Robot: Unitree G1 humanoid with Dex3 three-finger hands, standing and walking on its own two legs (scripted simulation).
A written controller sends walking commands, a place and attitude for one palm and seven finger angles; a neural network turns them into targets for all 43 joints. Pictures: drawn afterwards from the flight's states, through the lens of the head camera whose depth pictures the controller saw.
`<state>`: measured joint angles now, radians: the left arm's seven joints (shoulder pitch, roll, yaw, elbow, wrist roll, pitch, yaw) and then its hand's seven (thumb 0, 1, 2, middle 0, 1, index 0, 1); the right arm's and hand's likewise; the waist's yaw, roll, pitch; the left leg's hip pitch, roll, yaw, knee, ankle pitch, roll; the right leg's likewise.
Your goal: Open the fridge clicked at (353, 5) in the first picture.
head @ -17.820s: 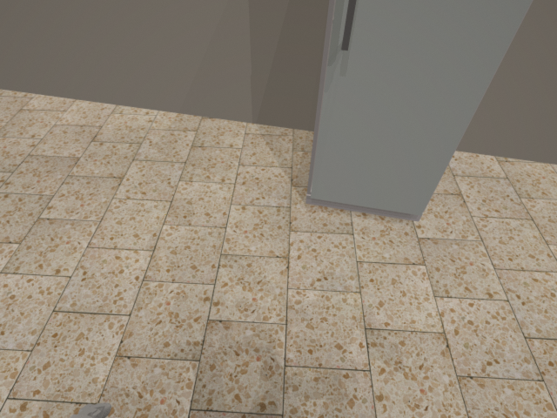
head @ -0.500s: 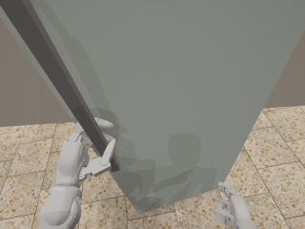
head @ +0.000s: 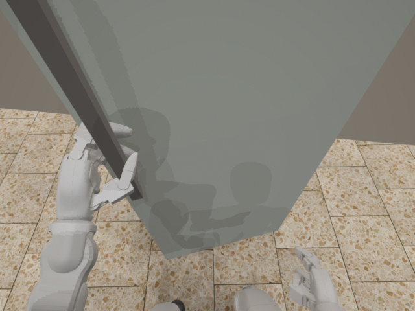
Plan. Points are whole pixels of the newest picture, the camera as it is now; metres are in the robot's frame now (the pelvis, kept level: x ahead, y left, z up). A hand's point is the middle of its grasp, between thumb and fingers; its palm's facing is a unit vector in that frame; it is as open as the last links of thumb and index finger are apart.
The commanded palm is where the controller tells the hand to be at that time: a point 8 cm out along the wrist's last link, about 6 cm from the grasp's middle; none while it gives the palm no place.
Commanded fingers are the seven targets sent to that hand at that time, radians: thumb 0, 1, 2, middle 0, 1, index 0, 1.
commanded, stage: walk backward, drawing the door open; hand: left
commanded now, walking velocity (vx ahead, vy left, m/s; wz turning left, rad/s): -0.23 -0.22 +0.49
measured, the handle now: (94, 106) +0.33 +0.15 +0.25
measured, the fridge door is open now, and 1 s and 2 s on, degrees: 22 58 81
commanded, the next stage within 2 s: stop walking and hold the door back in 1.58 s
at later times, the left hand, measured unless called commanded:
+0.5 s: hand (176, 269) +0.16 +0.04 +0.15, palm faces +0.35 -0.91 -0.21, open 6.7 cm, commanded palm +0.11 +0.08 +0.16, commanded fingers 0.00 0.90 0.90 -0.45 -1.40 -0.45 -1.40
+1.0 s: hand out of the picture +0.07 -0.08 +0.15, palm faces +0.66 -0.72 -0.21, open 6.7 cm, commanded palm +0.01 -0.06 +0.16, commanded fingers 0.00 0.90 0.90 -0.45 -1.40 -0.45 -1.40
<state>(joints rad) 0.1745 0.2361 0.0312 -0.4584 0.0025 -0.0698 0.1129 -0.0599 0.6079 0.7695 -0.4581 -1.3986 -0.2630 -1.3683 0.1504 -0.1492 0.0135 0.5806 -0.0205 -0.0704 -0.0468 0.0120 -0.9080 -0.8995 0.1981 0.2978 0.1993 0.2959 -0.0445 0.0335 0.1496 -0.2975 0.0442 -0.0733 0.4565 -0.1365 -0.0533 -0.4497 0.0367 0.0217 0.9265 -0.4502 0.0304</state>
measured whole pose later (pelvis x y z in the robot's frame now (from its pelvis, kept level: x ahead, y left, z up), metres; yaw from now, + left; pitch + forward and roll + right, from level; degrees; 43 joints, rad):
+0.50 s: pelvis -0.08 -0.18 +0.00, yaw +20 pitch -1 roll -2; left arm 0.05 0.24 0.02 -0.45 0.02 -0.09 0.06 -0.04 0.62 0.77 -0.46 -1.40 -0.26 -1.33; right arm 0.15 -0.14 -0.02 0.63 -0.02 -0.14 -0.04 0.01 -0.91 -0.90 0.20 0.30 0.20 0.30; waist -0.03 0.00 0.21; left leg -0.29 0.10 -0.09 0.52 -0.21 -0.07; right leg -0.57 0.01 -0.02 1.04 -0.37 0.05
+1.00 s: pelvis -0.06 -0.37 -0.01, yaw +42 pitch -1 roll -1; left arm 0.05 0.27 0.04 -0.50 0.02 -0.09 0.04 -0.05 0.60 0.79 -0.46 -1.40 -0.27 -1.33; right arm 0.12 -0.14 -0.02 0.60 -0.02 -0.11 -0.06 0.01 -0.91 -0.90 0.20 0.30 0.20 0.30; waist -0.03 -0.05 0.22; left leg -0.32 0.07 0.05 0.61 -0.26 -0.01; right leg -0.54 0.00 -0.04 1.11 -0.42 0.05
